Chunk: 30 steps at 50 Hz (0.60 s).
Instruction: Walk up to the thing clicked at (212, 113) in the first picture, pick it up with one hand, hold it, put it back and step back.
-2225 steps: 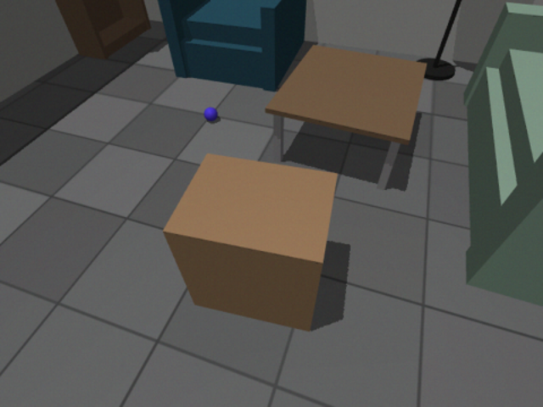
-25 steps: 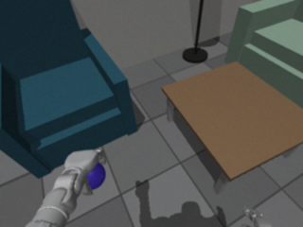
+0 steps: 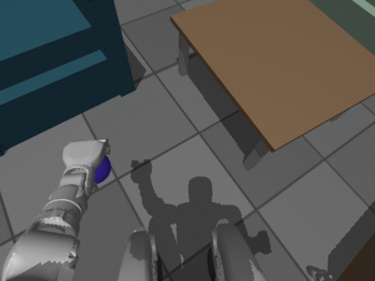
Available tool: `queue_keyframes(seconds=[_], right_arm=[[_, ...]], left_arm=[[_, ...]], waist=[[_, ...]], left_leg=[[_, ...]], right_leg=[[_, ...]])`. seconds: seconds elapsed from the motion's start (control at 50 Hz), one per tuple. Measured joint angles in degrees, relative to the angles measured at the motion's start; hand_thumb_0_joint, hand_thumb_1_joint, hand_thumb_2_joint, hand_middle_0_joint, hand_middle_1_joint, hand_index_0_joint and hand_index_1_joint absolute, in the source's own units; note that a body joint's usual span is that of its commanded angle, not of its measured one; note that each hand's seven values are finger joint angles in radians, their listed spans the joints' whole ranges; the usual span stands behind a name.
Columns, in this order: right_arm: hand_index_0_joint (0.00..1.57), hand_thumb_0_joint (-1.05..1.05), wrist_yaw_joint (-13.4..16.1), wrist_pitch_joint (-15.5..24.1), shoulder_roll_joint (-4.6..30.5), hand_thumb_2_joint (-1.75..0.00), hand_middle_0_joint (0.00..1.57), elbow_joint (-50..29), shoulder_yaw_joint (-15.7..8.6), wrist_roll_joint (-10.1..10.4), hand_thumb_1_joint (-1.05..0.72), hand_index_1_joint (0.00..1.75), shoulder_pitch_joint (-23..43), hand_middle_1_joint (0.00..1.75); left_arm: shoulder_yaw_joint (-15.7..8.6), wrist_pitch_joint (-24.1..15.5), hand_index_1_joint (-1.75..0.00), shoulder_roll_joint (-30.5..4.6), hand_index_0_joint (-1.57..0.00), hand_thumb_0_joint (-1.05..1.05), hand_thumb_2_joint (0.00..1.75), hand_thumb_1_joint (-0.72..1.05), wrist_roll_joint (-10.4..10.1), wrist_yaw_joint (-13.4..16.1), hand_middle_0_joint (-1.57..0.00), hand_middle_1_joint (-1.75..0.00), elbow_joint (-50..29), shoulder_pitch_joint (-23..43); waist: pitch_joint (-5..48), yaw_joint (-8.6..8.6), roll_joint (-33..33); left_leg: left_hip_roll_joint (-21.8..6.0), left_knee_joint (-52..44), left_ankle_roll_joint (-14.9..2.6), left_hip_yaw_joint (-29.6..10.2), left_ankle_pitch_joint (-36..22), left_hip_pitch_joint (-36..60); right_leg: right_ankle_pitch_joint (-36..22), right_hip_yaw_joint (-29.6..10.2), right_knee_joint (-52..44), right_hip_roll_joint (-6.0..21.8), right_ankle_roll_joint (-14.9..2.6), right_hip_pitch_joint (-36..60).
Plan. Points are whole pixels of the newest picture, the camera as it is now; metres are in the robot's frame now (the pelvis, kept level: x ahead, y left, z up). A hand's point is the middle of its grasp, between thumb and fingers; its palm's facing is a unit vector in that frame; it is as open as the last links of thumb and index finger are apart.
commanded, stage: crouch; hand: left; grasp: from above
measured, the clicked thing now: (93, 167) +0.41 +0.22 -0.14
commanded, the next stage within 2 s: lower in 1.30 s
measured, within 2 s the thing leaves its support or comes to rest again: neither
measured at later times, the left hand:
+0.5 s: hand (110, 179) +0.43 +0.23 -0.32, palm faces -0.45 -0.01 -0.90, open 10.6 cm
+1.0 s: hand (115, 181) +0.45 +0.23 -0.40, palm faces -0.45 -0.02 -0.89, open 10.6 cm
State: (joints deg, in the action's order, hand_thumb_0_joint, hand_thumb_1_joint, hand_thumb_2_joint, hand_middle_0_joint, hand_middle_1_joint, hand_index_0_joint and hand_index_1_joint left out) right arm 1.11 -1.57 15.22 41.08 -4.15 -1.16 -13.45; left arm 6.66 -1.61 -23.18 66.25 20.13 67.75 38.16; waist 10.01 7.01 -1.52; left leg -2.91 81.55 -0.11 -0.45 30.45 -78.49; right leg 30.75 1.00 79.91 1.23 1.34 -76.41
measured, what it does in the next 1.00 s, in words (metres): lowers itself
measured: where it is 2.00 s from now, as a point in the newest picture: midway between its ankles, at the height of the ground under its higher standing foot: outside the picture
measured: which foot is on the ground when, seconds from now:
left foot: down 0.00-1.00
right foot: down 0.00-1.00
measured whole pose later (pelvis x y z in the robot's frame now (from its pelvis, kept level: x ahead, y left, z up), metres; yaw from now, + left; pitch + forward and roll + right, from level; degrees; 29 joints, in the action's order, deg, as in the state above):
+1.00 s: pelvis -0.03 +0.00 -0.24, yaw -4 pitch +36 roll -6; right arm -7.1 3.2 14.4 43.7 0.1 -7.3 -10.0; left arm -3.5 -8.2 -36.9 71.1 21.2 81.3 55.5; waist 5.2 13.0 0.0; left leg -3.1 128.3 0.2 -6.0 38.1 -126.4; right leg 38.3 3.2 125.0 0.0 1.2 -122.6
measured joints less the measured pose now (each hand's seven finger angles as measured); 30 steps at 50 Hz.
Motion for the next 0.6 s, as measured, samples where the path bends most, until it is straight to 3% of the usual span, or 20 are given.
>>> queue_keyframes(seconds=[0.26, 0.38, 0.48, 0.6], right_arm=[[0.2, 0.01, -1.31, 2.72, -2.3, -0.9, 0.21, 1.86, 1.88, -1.94, -0.9, 0.29, 0.02, 0.3], [0.2, 0.01, -2.49, 4.18, -2.32, -0.9, 0.21, 2.06, 3.04, -2.87, -0.9, 0.29, 1.77, 0.3], [0.2, 0.01, -3.62, 5.06, -1.86, -0.9, 0.21, 2.05, 3.14, -3.93, -0.9, 0.29, 3.46, 0.3], [0.2, 0.01, -5.23, 5.68, -1.15, -0.9, 0.21, 1.68, 2.8, -4.88, -0.91, 0.29, 4.88, 0.3]], left_arm=[[-4.77, -1.39, -0.68, -4.37, -0.63, 0.0, 0.56, -0.09, -0.81, -1.18, -0.61, -0.68, 5.21, 6.74], [-5.96, -4.59, -0.68, -6.43, -0.62, 0.0, 0.57, -0.09, 1.45, -0.2, -0.6, -0.68, 5.26, 8.5], [-7.1, -4.44, -0.68, -7.66, -0.62, 0.0, 0.58, -0.1, 3.43, 1.84, -0.6, -0.68, 6.99, 10.5], [-8.11, -3.67, -0.68, -8.97, -0.63, 0.0, 0.57, -0.1, 3.14, 2.23, -0.61, -0.67, 7.73, 12.44]], waist=[[0.69, 2.73, -1.57], [0.44, 3.34, -0.38], [0.18, 4.08, 0.4], [-1.18, 4.23, 0.8]], left_leg=[[0.01, 20.4, -0.42, -1.31, 4.08, -24.06], [0.06, 27.47, -0.08, -2.62, 5.72, -31.74], [0.35, 31.79, 0.27, -3.35, 6.94, -36.08], [0.17, 35.69, 0.42, -3.97, 8.18, -39.07]], right_leg=[[4.33, 0.13, 20.14, -0.08, 0.06, -23.5], [6.08, 0.94, 26.89, -0.17, -0.07, -30.66], [7.57, 1.37, 31.15, 0.01, -0.31, -34.67], [8.66, 1.67, 34.82, -0.29, -0.33, -37.56]])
